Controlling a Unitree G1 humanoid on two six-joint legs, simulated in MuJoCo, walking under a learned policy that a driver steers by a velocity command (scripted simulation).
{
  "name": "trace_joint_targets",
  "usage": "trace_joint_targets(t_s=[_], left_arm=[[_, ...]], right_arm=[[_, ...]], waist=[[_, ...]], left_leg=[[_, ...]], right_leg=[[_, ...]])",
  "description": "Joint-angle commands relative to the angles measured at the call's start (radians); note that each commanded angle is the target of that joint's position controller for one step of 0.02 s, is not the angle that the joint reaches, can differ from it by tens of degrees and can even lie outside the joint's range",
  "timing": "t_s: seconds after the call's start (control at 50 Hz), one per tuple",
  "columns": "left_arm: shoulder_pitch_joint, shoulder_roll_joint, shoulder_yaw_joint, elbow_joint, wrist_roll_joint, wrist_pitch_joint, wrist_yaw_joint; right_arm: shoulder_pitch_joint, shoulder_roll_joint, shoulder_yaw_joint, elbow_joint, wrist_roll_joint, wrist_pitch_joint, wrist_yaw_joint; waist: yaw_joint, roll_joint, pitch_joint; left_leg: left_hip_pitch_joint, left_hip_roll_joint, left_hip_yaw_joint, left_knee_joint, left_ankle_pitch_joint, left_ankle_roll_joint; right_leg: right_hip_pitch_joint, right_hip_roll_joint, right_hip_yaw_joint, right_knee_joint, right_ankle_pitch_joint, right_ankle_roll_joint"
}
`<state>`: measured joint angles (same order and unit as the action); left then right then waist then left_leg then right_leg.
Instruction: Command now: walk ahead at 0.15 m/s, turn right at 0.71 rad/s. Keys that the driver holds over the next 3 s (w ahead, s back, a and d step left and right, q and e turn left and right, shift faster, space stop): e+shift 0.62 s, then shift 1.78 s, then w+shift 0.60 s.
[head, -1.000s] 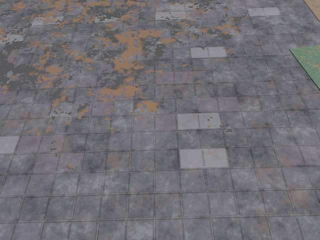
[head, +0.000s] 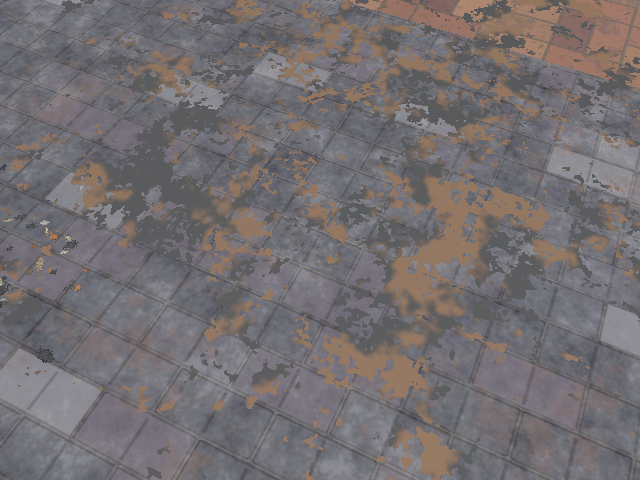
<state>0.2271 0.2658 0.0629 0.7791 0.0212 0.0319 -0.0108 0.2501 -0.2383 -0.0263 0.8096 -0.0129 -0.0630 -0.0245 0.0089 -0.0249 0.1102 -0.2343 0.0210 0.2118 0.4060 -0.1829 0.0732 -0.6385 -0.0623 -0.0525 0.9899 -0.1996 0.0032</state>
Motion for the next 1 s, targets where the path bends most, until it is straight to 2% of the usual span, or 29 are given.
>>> trace_joint_targets(t_s=[0.02, 0.1, 0.14, 0.16, 0.18, 0.2, 0.22, 0.24, 0.26, 0.28, 0.3, 0.34, 0.38, 0.44, 0.5, 0.56, 0.6, 0.62, 0.64, 0.66, 0.68, 0.7, 0.72, 0.74, 0.78, 0.86, 0.94, 0.98, 1.0], left_arm=[[0.090, 0.002, -0.002, -0.046, 0.005, 0.012, -0.023], [0.020, 0.054, 0.015, -0.105, 0.012, 0.022, -0.033], [0.053, 0.057, 0.022, -0.112, 0.015, 0.011, -0.026], [0.139, 0.100, 0.038, -0.089, 0.021, -0.005, -0.014], [0.141, 0.256, 0.072, -0.101, 0.014, -0.013, 0.004], [0.191, 0.306, 0.094, -0.118, -0.017, -0.008, 0.000], [0.169, 0.276, 0.092, -0.129, -0.021, 0.003, 0.002], [0.105, 0.229, 0.079, -0.136, -0.014, 0.016, 0.009], [0.048, 0.191, 0.067, -0.140, -0.015, 0.024, 0.012], [0.002, 0.160, 0.061, -0.159, -0.021, 0.027, 0.015], [-0.013, 0.142, 0.056, -0.168, -0.018, 0.027, 0.012], [0.004, 0.164, 0.065, -0.168, -0.016, 0.020, 0.004], [0.022, 0.191, 0.076, -0.167, -0.012, 0.021, 0.002], [0.025, 0.203, 0.083, -0.174, -0.006, 0.028, -0.002], [0.018, 0.213, 0.088, -0.178, 0.000, 0.031, -0.009], [-0.010, 0.217, 0.090, -0.183, 0.002, 0.031, -0.016], [-0.049, 0.210, 0.089, -0.189, -0.004, 0.030, -0.020], [-0.073, 0.201, 0.085, -0.192, -0.013, 0.027, -0.018], [-0.051, 0.159, 0.072, -0.192, -0.022, 0.021, -0.013], [-0.033, 0.112, 0.061, -0.212, -0.036, 0.016, -0.004], [-0.023, 0.196, 0.079, -0.188, 0.015, 0.008, 0.001], [-0.019, 0.212, 0.083, -0.171, 0.020, 0.006, -0.004], [0.018, 0.190, 0.076, -0.152, 0.018, 0.011, -0.013], [0.046, 0.173, 0.070, -0.138, 0.014, 0.020, -0.022], [0.045, 0.158, 0.055, -0.129, 0.000, 0.030, -0.032], [-0.050, 0.122, 0.028, -0.145, -0.011, 0.038, -0.021], [-0.061, 0.101, 0.004, -0.133, -0.026, 0.040, -0.008], [-0.013, 0.084, -0.006, -0.102, -0.023, 0.030, 0.004], [0.002, 0.087, -0.010, -0.089, -0.012, 0.019, 0.012]], right_arm=[[-0.094, -0.088, -0.021, -0.087, 0.000, -0.015, -0.004], [-0.050, -0.139, -0.049, -0.084, 0.004, 0.014, 0.004], [-0.034, -0.148, -0.058, -0.078, 0.009, 0.036, 0.005], [0.015, -0.154, -0.064, -0.070, -0.001, 0.049, 0.008], [0.067, -0.106, -0.053, -0.116, -0.015, 0.065, 0.016], [0.016, -0.086, -0.036, -0.165, -0.027, 0.086, 0.010], [-0.025, -0.112, -0.036, -0.163, -0.023, 0.087, 0.007], [-0.074, -0.118, -0.040, -0.165, -0.013, 0.080, 0.006], [-0.101, -0.117, -0.041, -0.165, -0.010, 0.074, 0.001], [-0.095, -0.124, -0.043, -0.162, -0.018, 0.076, -0.002], [-0.084, -0.119, -0.043, -0.152, -0.026, 0.084, -0.002], [-0.074, -0.096, -0.036, -0.151, -0.020, 0.094, 0.001], [-0.092, -0.086, -0.031, -0.161, -0.012, 0.098, 0.000], [-0.119, -0.099, -0.032, -0.174, -0.012, 0.098, -0.003], [-0.134, -0.112, -0.033, -0.180, -0.006, 0.090, -0.004], [-0.115, -0.125, -0.034, -0.177, 0.005, 0.078, -0.007], [-0.055, -0.133, -0.037, -0.162, 0.011, 0.072, -0.017], [-0.008, -0.142, -0.041, -0.150, 0.009, 0.066, -0.027], [0.019, -0.201, -0.056, -0.147, 0.001, 0.061, -0.040], [-0.020, -0.310, -0.077, -0.176, -0.014, 0.064, -0.040], [-0.109, -0.286, -0.072, -0.193, -0.033, 0.068, -0.030], [-0.130, -0.201, -0.051, -0.200, -0.028, 0.069, -0.024], [-0.166, -0.159, -0.039, -0.202, -0.019, 0.068, -0.015], [-0.179, -0.153, -0.037, -0.206, -0.014, 0.067, -0.010], [-0.137, -0.154, -0.038, -0.201, -0.012, 0.065, -0.007], [-0.008, -0.186, -0.053, -0.156, -0.008, 0.059, -0.004], [-0.004, -0.204, -0.060, -0.133, -0.014, 0.073, 0.013], [-0.002, -0.203, -0.059, -0.112, -0.003, 0.084, 0.017], [0.011, -0.194, -0.057, -0.101, 0.003, 0.084, 0.017]], waist=[[0.044, 0.158, -0.167], [0.009, 0.139, -0.142], [0.022, 0.095, -0.139], [0.052, -0.034, -0.170], [-0.003, -0.315, -0.154], [0.052, -0.298, -0.278], [0.054, -0.151, -0.251], [0.038, -0.085, -0.179], [0.009, -0.057, -0.132], [-0.004, -0.069, -0.134], [-0.008, -0.059, -0.158], [-0.005, -0.014, -0.198], [0.010, -0.019, -0.202], [0.031, -0.061, -0.189], [0.040, -0.079, -0.181], [0.031, -0.108, -0.178], [0.000, -0.129, -0.174], [-0.033, -0.126, -0.167], [-0.035, -0.036, -0.180], [-0.017, 0.207, -0.196], [0.003, 0.173, -0.138], [0.024, 0.114, -0.139], [0.052, 0.097, -0.135], [0.060, 0.123, -0.144], [0.031, 0.157, -0.140], [-0.041, 0.185, -0.152], [-0.051, 0.258, -0.163], [-0.014, 0.239, -0.159], [-0.002, 0.202, -0.159]], left_leg=[[-0.041, 0.246, 0.000, -0.075, 0.465, 0.098], [0.017, 0.328, -0.007, 0.044, 0.342, 0.060], [0.025, 0.322, 0.021, 0.199, 0.285, 0.012], [-0.038, 0.263, 0.040, 0.418, 0.166, -0.041], [-0.282, 0.089, 0.058, 0.703, -0.449, -0.115], [-0.426, -0.035, -0.162, 0.858, -0.592, -0.143], [-0.467, -0.003, -0.242, 0.886, -0.502, -0.139], [-0.471, 0.013, -0.261, 0.848, -0.395, -0.125], [-0.449, 0.032, -0.271, 0.775, -0.308, -0.119], [-0.398, 0.036, -0.269, 0.728, -0.256, -0.118], [-0.360, 0.019, -0.261, 0.719, -0.231, -0.119], [-0.330, -0.004, -0.269, 0.658, -0.223, -0.123], [-0.330, -0.020, -0.280, 0.578, -0.216, -0.126], [-0.322, -0.044, -0.300, 0.491, -0.197, -0.121], [-0.276, -0.072, -0.315, 0.407, -0.191, -0.104], [-0.175, -0.106, -0.317, 0.297, -0.195, -0.078], [-0.033, -0.127, -0.311, 0.151, -0.183, -0.055], [0.078, -0.115, -0.310, 0.011, -0.125, -0.044], [0.174, 0.017, -0.409, -0.131, -0.171, -0.013], [0.197, 0.300, -0.730, -0.241, -0.334, 0.091], [0.051, 0.356, -0.776, -0.244, -0.229, 0.161], [-0.014, 0.309, -0.675, -0.191, -0.069, 0.163], [-0.040, 0.235, -0.556, -0.152, 0.050, 0.135], [-0.018, 0.185, -0.480, -0.126, 0.126, 0.116], [0.043, 0.158, -0.412, -0.093, 0.285, 0.117], [0.196, 0.183, -0.409, -0.041, 0.399, 0.133], [0.147, 0.175, -0.381, -0.020, 0.405, 0.128], [0.115, 0.160, -0.360, 0.037, 0.473, 0.102], [0.062, 0.150, -0.348, 0.064, 0.435, 0.059]], right_leg=[[0.233, -0.015, -0.016, -0.157, 0.147, -0.021], [0.254, 0.014, -0.058, -0.267, -0.007, -0.059], [0.320, 0.040, -0.064, -0.383, -0.026, -0.089], [0.442, 0.020, 0.046, -0.479, 0.118, -0.123], [0.530, -0.221, 0.440, -0.517, 0.658, -0.231], [0.616, -0.296, 0.709, -0.647, 0.535, -0.384], [0.604, -0.278, 0.667, -0.691, 0.273, -0.380], [0.538, -0.223, 0.580, -0.695, 0.136, -0.343], [0.474, -0.166, 0.507, -0.703, 0.111, -0.294], [0.435, -0.121, 0.456, -0.699, 0.121, -0.263], [0.423, -0.093, 0.430, -0.687, 0.173, -0.247], [0.438, -0.071, 0.426, -0.666, 0.225, -0.231], [0.449, -0.059, 0.459, -0.669, 0.146, -0.225], [0.437, -0.045, 0.538, -0.695, -0.046, -0.217], [0.418, -0.028, 0.604, -0.700, -0.121, -0.201], [0.382, -0.004, 0.652, -0.697, -0.115, -0.174], [0.308, 0.025, 0.670, -0.699, -0.123, -0.131], [0.242, 0.063, 0.658, -0.689, -0.186, -0.087], [0.173, 0.135, 0.573, -0.603, -0.313, -0.027], [0.054, 0.286, 0.323, -0.311, -0.376, 0.024], [0.034, 0.257, 0.221, -0.075, -0.318, 0.036], [0.106, 0.210, 0.225, 0.042, -0.265, 0.035], [0.139, 0.211, 0.221, 0.113, -0.216, 0.028], [0.141, 0.213, 0.208, 0.174, -0.187, 0.028], [0.110, 0.208, 0.169, 0.190, -0.201, 0.041], [0.107, 0.184, 0.160, -0.022, -0.265, 0.053], [0.315, 0.162, 0.068, -0.319, -0.309, 0.025], [0.437, 0.158, 0.038, -0.568, -0.139, 0.002], [0.531, 0.136, 0.063, -0.719, 0.018, -0.013]])
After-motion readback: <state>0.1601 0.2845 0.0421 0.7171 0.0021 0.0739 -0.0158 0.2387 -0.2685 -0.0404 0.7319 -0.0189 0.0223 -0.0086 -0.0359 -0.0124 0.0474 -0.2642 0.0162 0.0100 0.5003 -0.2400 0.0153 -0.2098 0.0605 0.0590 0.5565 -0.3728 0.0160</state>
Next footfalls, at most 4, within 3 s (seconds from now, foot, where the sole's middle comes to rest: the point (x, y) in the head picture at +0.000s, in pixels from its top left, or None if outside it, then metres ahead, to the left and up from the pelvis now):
0.16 right None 0.16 -0.12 -0.78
0.64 left None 0.21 0.05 -0.78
1.02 right None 0.02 -0.08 -0.78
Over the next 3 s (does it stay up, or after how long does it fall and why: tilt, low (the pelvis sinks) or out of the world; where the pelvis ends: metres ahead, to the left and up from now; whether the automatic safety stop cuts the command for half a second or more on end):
stays up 0.22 -0.15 -0.01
